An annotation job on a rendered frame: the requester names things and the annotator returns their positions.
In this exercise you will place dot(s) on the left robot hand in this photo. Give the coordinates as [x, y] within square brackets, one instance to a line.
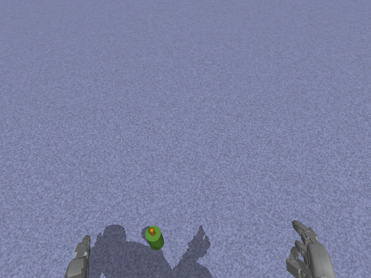
[79, 266]

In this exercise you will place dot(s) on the bottle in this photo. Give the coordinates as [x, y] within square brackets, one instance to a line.
[154, 237]

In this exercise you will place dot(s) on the right robot hand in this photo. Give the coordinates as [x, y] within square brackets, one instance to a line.
[317, 262]

